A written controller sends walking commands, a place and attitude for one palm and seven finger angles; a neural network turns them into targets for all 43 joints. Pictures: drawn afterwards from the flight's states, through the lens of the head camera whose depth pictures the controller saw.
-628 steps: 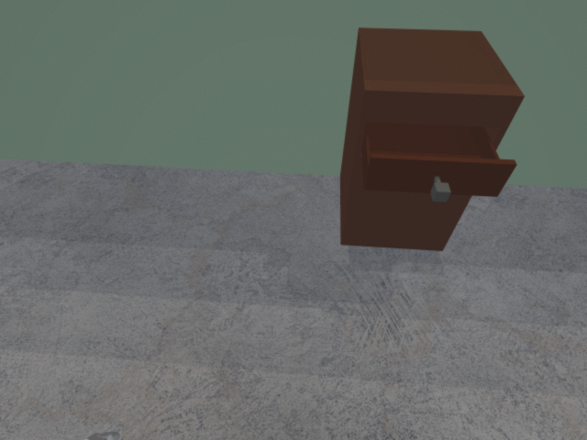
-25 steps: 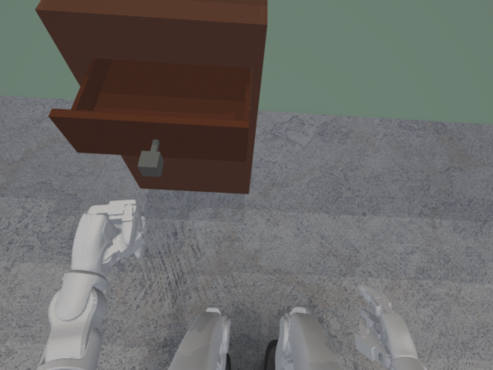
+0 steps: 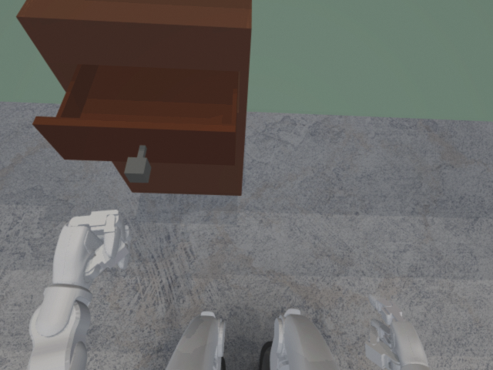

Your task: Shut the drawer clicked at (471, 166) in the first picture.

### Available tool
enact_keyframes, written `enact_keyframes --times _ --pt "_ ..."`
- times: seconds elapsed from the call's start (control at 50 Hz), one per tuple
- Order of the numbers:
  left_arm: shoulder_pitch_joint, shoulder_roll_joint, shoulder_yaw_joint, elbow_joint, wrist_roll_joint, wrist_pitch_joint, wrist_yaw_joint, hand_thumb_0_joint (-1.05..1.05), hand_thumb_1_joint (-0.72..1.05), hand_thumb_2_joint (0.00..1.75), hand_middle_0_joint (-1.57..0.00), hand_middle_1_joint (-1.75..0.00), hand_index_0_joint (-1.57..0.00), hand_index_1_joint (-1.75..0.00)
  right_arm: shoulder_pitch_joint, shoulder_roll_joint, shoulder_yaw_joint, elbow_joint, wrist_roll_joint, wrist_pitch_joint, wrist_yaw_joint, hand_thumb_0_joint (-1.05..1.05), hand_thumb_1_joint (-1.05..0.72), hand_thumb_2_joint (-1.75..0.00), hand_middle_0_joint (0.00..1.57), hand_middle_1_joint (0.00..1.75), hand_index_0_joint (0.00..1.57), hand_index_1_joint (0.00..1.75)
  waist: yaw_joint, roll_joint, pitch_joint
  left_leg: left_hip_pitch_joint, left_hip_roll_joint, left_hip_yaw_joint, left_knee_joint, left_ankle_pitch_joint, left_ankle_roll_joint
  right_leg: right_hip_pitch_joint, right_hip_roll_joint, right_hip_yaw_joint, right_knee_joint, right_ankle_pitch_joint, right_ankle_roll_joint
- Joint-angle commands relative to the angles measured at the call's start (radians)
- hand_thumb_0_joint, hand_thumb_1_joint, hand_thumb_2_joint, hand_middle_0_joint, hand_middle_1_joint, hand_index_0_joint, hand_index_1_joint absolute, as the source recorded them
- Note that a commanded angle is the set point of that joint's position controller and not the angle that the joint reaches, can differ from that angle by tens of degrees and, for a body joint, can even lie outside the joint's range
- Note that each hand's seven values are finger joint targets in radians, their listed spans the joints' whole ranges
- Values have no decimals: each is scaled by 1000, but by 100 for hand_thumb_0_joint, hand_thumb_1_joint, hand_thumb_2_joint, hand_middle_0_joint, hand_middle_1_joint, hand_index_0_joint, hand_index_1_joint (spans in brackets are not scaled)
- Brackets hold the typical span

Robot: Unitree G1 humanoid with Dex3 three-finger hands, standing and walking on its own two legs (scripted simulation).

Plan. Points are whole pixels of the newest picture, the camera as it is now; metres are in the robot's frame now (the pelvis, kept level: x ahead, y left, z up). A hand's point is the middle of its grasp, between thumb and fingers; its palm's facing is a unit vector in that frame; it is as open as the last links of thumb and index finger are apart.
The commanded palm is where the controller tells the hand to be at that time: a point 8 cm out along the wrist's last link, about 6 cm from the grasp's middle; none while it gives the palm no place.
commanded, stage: bring the fist close to the handle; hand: left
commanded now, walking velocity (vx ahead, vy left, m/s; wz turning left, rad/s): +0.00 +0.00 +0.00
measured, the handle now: (140, 162) +0.49 +0.25 -0.08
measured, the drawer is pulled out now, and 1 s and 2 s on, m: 0.17 0.17 0.15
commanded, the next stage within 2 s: push the drawer shut in 1.38 s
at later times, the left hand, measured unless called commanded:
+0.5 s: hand (131, 230) +0.33 +0.21 -0.03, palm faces +0.02 -1.00 -0.03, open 3.3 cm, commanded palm +0.32 +0.26 -0.04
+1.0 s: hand (145, 213) +0.38 +0.22 -0.09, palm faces +0.01 -1.00 -0.03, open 3.3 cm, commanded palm +0.36 +0.25 -0.08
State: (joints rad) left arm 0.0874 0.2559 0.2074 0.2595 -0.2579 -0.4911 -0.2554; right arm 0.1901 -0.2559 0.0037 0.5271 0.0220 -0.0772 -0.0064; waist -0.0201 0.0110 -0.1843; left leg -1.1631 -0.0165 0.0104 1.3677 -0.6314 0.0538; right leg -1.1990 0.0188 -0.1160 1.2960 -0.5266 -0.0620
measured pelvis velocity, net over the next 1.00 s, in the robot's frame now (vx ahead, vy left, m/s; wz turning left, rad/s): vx -0.03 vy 0.01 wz -0.02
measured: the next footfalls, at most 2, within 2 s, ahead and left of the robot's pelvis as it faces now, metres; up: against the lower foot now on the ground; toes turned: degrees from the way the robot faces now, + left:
none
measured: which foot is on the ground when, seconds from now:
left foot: down 0.00-1.00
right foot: down 0.00-1.00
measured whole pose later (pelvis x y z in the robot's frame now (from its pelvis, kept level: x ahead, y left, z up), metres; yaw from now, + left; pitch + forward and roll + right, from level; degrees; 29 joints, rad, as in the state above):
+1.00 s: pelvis -0.03 +0.01 -0.08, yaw -1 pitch +33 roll -4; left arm -0.43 0.35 0.33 0.72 -0.21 -0.55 -0.29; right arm 0.18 -0.29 0.03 0.57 0.00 -0.02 0.01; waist -0.07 0.02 -0.21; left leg -1.57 -0.01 0.01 1.68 -0.69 0.07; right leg -1.59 0.00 -0.14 1.58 -0.56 -0.06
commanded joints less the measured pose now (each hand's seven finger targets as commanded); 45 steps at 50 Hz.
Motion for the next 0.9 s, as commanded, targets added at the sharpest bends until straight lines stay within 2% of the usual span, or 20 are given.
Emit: enact_keyframes --times 0.0,0.04,0.06,0.08,0.14,0.24,0.28,0.32,0.36,0.44,0.48,0.54,0.62,0.64,0.66,0.7,0.76,0.8,0.84,0.88 --pt "-131 162 104 -126 -21 -71 -9 0 90 90 -140 -160 -140 -160 10 -147 -58 -108 -1 -46 -18 0 -90 -90 20 30 20 30 -11 -3 -321 78 4 -64 -164 301 -26 329 1 120 -137 205 33" --pt "-215 150 84 -84 -20 -86 -26 0 90 90 -140 -160 -140 -160 8 -150 -54 -97 -4 -51 -23 0 -90 -90 20 30 20 30 -31 3 -299 52 5 -63 -137 274 -22 286 3 127 -126 178 32" --pt "-219 158 96 -72 -21 -95 -33 0 90 90 -140 -160 -140 -160 12 -152 -56 -94 -5 -56 -25 0 -90 -90 20 30 20 30 -22 18 -321 56 5 -64 -130 272 -23 277 2 128 -119 169 31" --pt "-254 146 74 -71 -21 -101 -43 0 90 90 -140 -160 -140 -160 6 -153 -53 -94 -5 -61 -25 0 -90 -90 20 30 20 30 -27 33 -329 56 3 -64 -124 261 -22 263 0 131 -116 155 30" --pt "-301 187 99 -61 -25 -111 -68 0 90 90 -140 -160 -140 -160 11 -161 -54 -87 -8 -69 -28 0 -90 -90 20 30 20 30 -16 52 -390 64 6 -67 -101 296 -22 260 2 132 -85 188 25" --pt "-354 234 155 11 -32 -89 -78 0 90 90 -140 -160 -140 -160 10 -166 -51 -85 -6 -60 -27 0 -90 -90 20 30 20 30 -6 31 -423 11 5 -64 -70 296 -20 261 2 143 -60 190 28" --pt "-367 239 165 13 -34 -83 -73 0 90 90 -140 -160 -140 -160 9 -165 -50 -85 -6 -58 -24 0 -90 -90 20 30 20 30 2 60 -440 8 4 -63 -67 298 -22 256 1 143 -52 188 27" --pt "-383 246 170 37 -37 -79 -74 0 90 90 -140 -160 -140 -160 14 -171 -49 -87 -7 -54 -23 0 -90 -90 20 30 20 30 -6 32 -452 -9 5 -66 -51 304 -20 250 5 140 -35 197 26" --pt "-412 240 159 43 -28 -81 -75 0 90 90 -140 -160 -140 -160 16 -172 -51 -81 -7 -52 -21 0 -90 -90 20 30 20 30 -8 51 -466 -3 8 -68 -47 301 -22 222 4 135 -24 195 28" --pt "-457 216 132 78 -22 -86 -70 0 90 90 -140 -160 -140 -160 23 -182 -52 -70 -6 -48 -17 0 -90 -90 20 30 20 30 -27 35 -461 -8 9 -80 -38 275 -22 157 6 119 -8 160 29" --pt "-485 245 156 110 -16 -87 -62 0 90 90 -140 -160 -140 -160 29 -187 -52 -60 -8 -45 -18 0 -90 -90 20 30 20 30 -26 30 -448 -41 10 -82 -29 248 -23 143 2 122 -3 129 29" --pt "-533 259 162 124 -8 -98 -57 0 90 90 -140 -160 -140 -160 33 -194 -52 -57 -10 -39 -18 0 -90 -90 20 30 20 30 -26 45 -479 -34 9 -88 -17 244 -25 102 4 115 21 116 26" --pt "-589 273 168 162 -3 -112 -51 0 90 90 -140 -160 -140 -160 42 -199 -50 -51 -14 -31 -17 0 -90 -90 20 30 20 30 -35 62 -479 -46 8 -96 3 246 -28 61 7 107 47 113 23" --pt "-588 285 181 174 2 -114 -50 0 90 90 -140 -160 -140 -160 45 -201 -50 -50 -15 -25 -16 0 -90 -90 20 30 20 30 -28 62 -497 -44 10 -97 5 250 -30 58 6 107 53 115 23" --pt "-600 270 168 193 2 -113 -52 0 90 90 -140 -160 -140 -160 45 -200 -49 -50 -15 -21 -14 0 -90 -90 20 30 20 30 -35 68 -488 -49 9 -98 9 246 -30 43 6 105 56 113 23" --pt "-643 302 191 199 4 -119 -50 0 90 90 -140 -160 -140 -160 51 -206 -48 -45 -17 -14 -14 0 -90 -90 20 30 20 30 -34 72 -500 -57 10 -102 20 250 -32 36 5 104 72 115 23" --pt "-670 280 163 203 14 -123 -51 0 90 90 -140 -160 -140 -160 60 -212 -51 -44 -20 -4 -9 0 -90 -90 20 30 20 30 -40 124 -545 2 13 -119 26 296 -45 -24 5 87 101 135 19" --pt "-696 257 142 249 17 -115 -50 0 90 90 -140 -160 -140 -160 65 -213 -49 -38 -19 4 -8 0 -90 -90 20 30 20 30 -61 85 -507 -32 13 -119 39 277 -40 -38 5 85 102 129 23" --pt "-727 291 167 255 22 -121 -44 0 90 90 -140 -160 -140 -160 71 -219 -48 -36 -23 12 -7 0 -90 -90 20 30 20 30 -53 106 -529 -36 13 -122 50 287 -43 -51 3 82 121 132 20" --pt "-741 274 153 256 27 -122 -40 0 90 90 -140 -160 -140 -160 75 -219 -49 -38 -24 22 -5 0 -90 -90 20 30 20 30 -61 104 -547 -22 14 -126 60 309 -46 -65 3 81 131 145 21"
